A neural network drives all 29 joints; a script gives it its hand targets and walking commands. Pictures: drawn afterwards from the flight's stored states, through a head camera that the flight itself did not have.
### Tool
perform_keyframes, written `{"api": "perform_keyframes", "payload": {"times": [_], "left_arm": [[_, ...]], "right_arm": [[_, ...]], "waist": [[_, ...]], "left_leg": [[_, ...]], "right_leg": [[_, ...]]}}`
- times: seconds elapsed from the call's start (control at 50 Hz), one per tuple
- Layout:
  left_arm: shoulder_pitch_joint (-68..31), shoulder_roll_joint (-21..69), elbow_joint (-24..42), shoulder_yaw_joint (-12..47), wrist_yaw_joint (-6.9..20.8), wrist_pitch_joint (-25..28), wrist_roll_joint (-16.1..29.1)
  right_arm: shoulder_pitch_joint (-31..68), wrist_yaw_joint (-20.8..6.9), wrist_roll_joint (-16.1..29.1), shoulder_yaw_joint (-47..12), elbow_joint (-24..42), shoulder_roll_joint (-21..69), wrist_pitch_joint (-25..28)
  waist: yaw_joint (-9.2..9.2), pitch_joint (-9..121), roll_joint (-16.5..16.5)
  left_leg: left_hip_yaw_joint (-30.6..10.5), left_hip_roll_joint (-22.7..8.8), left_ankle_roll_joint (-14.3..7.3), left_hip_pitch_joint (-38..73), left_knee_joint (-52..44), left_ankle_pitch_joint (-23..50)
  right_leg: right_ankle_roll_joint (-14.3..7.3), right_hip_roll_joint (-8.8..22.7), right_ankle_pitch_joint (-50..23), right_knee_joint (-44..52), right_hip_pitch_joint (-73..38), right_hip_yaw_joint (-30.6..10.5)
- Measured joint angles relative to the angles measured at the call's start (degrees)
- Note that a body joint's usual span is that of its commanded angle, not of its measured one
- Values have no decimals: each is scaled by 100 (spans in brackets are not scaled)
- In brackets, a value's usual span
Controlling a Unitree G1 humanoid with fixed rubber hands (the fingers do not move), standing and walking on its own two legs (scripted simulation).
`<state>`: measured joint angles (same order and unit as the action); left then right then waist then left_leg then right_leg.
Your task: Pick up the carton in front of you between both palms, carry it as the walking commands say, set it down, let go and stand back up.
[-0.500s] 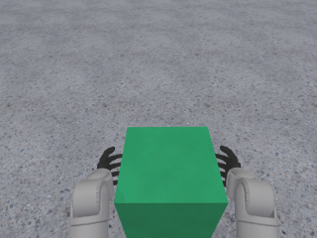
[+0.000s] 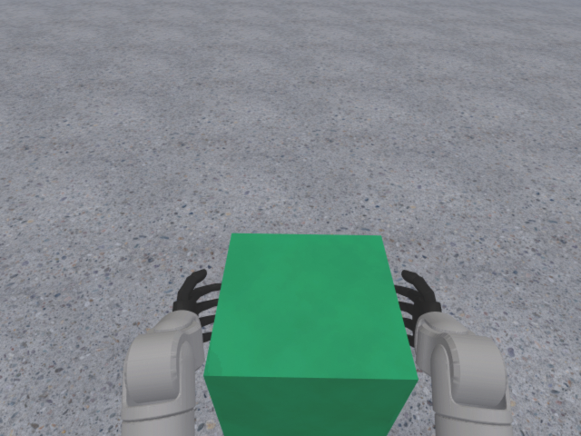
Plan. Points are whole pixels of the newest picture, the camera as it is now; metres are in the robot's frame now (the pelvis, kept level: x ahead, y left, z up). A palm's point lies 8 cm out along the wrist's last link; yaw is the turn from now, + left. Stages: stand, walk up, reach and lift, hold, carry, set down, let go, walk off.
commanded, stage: carry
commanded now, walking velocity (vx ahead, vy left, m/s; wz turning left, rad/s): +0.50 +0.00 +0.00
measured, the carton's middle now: (304, 346) +0.28 +0.00 +0.00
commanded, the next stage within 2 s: none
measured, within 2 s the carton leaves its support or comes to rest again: neither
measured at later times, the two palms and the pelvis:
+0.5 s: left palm (235, 182) +0.57 +0.12 +0.07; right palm (387, 178) +0.59 -0.18 +0.06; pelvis +0.32 -0.05 +0.00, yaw +4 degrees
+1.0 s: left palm (229, 107) +0.88 +0.17 +0.07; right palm (346, 104) +0.89 -0.13 +0.08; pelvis +0.61 +0.01 +0.00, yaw +1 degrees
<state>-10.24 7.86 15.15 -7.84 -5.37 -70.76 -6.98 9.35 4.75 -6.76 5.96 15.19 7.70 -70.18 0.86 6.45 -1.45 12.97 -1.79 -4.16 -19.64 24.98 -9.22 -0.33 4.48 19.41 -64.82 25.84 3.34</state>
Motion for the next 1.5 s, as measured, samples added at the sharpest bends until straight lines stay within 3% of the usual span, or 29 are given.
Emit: {"api": "perform_keyframes", "payload": {"times": [0.14, 0.3, 0.34, 0.38, 0.4, 0.44, 0.48, 0.58, 0.68, 0.76, 0.8, 0.84, 0.86, 0.9, 0.92, 1.02, 1.08, 1.12, 1.22, 1.34, 1.5], "left_arm": [[176, -29, 311, 227, 0, 138, -32], [208, -34, 564, 152, -2, 36, 11], [149, -27, 474, 141, 2, 17, 17], [57, -13, 141, 191, 14, 127, -3], [16, -7, -17, 202, 18, 157, -9], [38, -8, -162, 212, 21, 192, -8], [153, -21, -131, 221, 23, 241, 3], [399, -45, 156, 222, 22, 410, 63], [460, -50, 483, 273, 16, 424, 117], [339, -42, 694, 316, 14, 305, 107], [258, -35, 753, 287, 14, 222, 87], [118, -54, 698, 156, 15, 158, 84], [33, -66, 635, 85, 15, 129, 79], [-35, -38, 533, -2, 15, 92, 48], [-24, 6, 512, -23, 11, 85, 25], [-22, -4, 547, 119, -13, 113, 3], [-21, -3, 659, 160, -16, 143, 4], [24, -6, 650, 195, -17, 157, -3], [50, -14, 271, 172, 17, 83, -35], [-1, -7, 0, 109, 45, 115, -51], [57, -15, 159, 122, 40, 144, -30]], "right_arm": [[-170, -10, 101, -7, 309, -20, 149], [-66, -21, 47, -97, 443, -9, 21], [-46, -23, 17, -67, 427, -8, -26], [-40, -26, -3, 61, 304, -21, -18], [-58, -27, -18, 109, 241, -20, -17], [-109, -30, -40, 123, 156, -16, -4], [-152, -30, -44, 59, 121, -23, 38], [-264, -29, -38, -129, 233, -29, 233], [-366, -18, -22, -202, 592, -35, 256], [-316, -2, 23, -140, 875, -33, 144], [-212, 0, 36, -106, 898, -26, 74], [-46, 0, 20, -115, 708, -8, 99], [66, 0, 11, -99, 566, 6, 117], [165, -2, 13, -54, 382, 24, 122], [154, -5, 26, -29, 352, 25, 115], [46, -15, 91, 38, 478, 8, 168], [15, -24, 106, 37, 609, 4, 210], [-15, -48, 90, 35, 603, -2, 215], [-43, -60, -10, 39, 315, -8, 59], [45, -60, -73, 85, 89, 1, 16], [42, -47, -45, 48, 193, 2, 42]], "waist": [[24, 18, 74], [-13, 180, 112], [-14, 177, 185], [-97, 128, 407], [-125, 71, 401], [-151, -66, 327], [-167, -171, 278], [-216, -231, 193], [-190, -144, 182], [-145, -101, 177], [-129, -102, 175], [-58, -129, -3], [-28, -208, -72], [-22, -363, -101], [-29, -422, -93], [-59, -594, -47], [-91, -553, -80], [-98, -411, -60], [-82, 90, 178], [-67, 203, 210], [-76, 83, 158]], "left_leg": [[-106, 49, 121, 1132, -1025, -156], [-197, -4, 505, 2302, -1158, -1074], [-253, -140, 634, 2394, -591, -1599], [-434, -417, 643, 1837, 1008, -1780], [-663, -360, 611, 1371, 2011, -1718], [-893, -204, 476, 476, 3486, -1557], [-892, -191, 387, -215, 3902, -1212], [-786, -352, 439, -1209, 2884, -542], [-627, -429, 540, -1451, 1367, 207], [-345, -288, 472, -1256, 526, 811], [-136, -155, 426, -893, 12, 1268], [29, -34, -59, -716, 152, 689], [59, -21, -145, -715, 311, 461], [73, -59, -19, -567, 261, 375], [72, -67, -9, -450, 140, 367], [23, -66, -12, 44, -333, 302], [10, -28, 56, 211, -160, 32], [-12, -10, 116, 295, 103, -261], [-98, -107, 256, 530, 272, -681], [-178, -175, 383, 552, 521, -925], [-217, -199, 430, 552, 615, -1031]], "right_leg": [[202, 237, -1017, 2063, 883, 206], [43, 65, -1621, 3624, 494, 674], [-86, -71, -1618, 3927, 123, 866], [-352, -196, -1460, 3513, 104, 1004], [-411, -187, -1248, 3432, 44, 1028], [-398, -169, -1057, 3633, -229, 1037], [-346, -186, -1064, 4001, -562, 1033], [-298, -237, -966, 4789, -1388, 948], [-127, -246, -609, 5199, -2208, 879], [108, -187, -40, 5086, -2777, 856], [249, -102, 432, 4583, -2907, 846], [312, 142, 771, 3268, -2521, 730], [337, 141, 895, 2392, -2131, 476], [303, -37, 1093, 1160, -1396, 109], [265, -95, 1093, 1006, -1132, 51], [210, -133, 701, 2577, -598, 138], [232, -42, -384, 3666, -672, 302], [185, 24, -1134, 3871, -838, 370], [120, -44, -372, 3707, -1127, 469], [121, -70, -128, 3551, -1205, 521], [106, -64, 1, 3404, -1182, 562]]}}
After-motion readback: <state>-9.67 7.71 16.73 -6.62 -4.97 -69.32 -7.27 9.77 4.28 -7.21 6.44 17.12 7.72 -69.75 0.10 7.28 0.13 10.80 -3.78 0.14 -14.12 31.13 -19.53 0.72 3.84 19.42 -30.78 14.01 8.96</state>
